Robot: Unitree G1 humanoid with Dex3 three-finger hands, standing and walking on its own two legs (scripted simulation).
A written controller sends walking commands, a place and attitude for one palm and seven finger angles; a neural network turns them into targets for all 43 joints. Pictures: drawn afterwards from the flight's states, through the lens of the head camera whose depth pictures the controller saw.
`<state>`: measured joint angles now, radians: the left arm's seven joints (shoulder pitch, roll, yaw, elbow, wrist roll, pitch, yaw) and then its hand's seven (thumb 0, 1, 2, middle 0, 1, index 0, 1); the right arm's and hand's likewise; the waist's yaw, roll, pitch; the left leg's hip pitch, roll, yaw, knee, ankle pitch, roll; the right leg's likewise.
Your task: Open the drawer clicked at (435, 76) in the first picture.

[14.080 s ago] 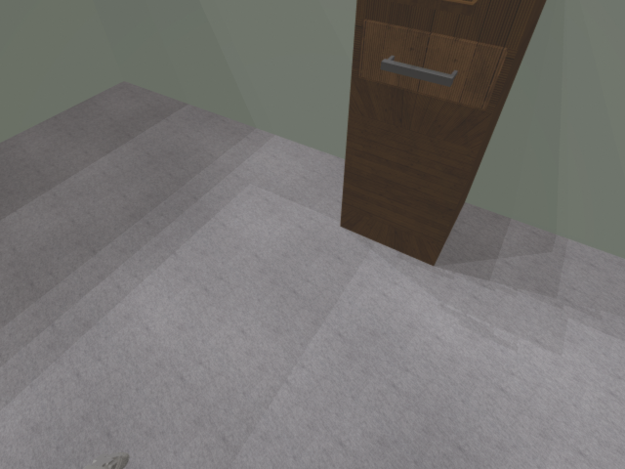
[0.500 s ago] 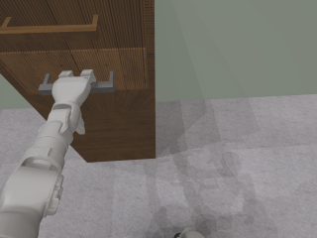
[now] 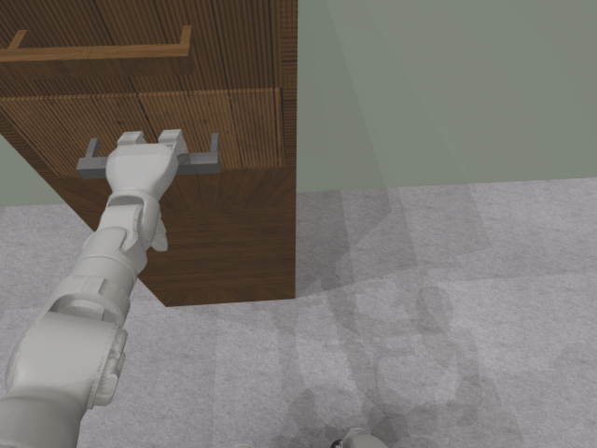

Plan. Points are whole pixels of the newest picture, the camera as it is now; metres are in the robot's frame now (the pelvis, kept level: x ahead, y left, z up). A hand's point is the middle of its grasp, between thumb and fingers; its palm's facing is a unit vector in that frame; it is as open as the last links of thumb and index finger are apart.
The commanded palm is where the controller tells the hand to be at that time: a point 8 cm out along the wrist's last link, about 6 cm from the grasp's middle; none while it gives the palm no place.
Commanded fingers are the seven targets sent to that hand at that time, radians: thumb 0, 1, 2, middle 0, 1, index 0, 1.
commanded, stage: close the thumb around the handle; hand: left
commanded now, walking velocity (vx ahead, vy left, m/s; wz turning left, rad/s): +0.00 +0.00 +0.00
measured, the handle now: (153, 154) +0.53 +0.20 +0.04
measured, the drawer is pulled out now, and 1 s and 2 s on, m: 0.00 0.00 0.02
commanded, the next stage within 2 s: pull the drawer open in 0.76 s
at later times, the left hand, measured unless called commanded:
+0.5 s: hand (157, 191) +0.48 +0.19 +0.02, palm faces -0.06 -0.01 -1.00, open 8.7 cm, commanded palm +0.46 +0.19 +0.08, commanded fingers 0.00 0.79 0.85 -0.39 -1.34 -0.39 -1.34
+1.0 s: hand (158, 191) +0.48 +0.19 +0.02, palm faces -0.05 -0.04 -1.00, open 5.5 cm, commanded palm +0.44 +0.20 +0.08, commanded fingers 0.00 0.90 0.90 -0.40 -1.35 -0.40 -1.35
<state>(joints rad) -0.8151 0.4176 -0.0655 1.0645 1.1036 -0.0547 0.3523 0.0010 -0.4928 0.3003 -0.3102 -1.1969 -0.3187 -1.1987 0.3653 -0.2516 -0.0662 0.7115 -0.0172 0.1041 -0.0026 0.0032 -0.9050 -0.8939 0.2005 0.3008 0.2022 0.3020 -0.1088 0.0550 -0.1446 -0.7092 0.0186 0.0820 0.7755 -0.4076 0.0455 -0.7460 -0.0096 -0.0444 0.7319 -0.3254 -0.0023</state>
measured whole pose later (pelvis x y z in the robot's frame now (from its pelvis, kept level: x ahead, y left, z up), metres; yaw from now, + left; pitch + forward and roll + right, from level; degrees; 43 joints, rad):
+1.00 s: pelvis +0.01 -0.01 +0.00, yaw -1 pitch +19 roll -1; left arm -0.74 0.44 -0.02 1.00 1.09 -0.06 0.34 0.01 0.73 0.78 -0.34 -1.35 -0.40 -1.35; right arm 0.35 -0.26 -0.07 0.70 -0.01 0.10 -0.01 0.00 -0.91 -0.89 0.20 0.30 0.20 0.30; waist -0.11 0.05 -0.14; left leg -0.67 0.03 0.10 0.73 -0.40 0.03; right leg -0.72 0.01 -0.03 0.70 -0.32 -0.01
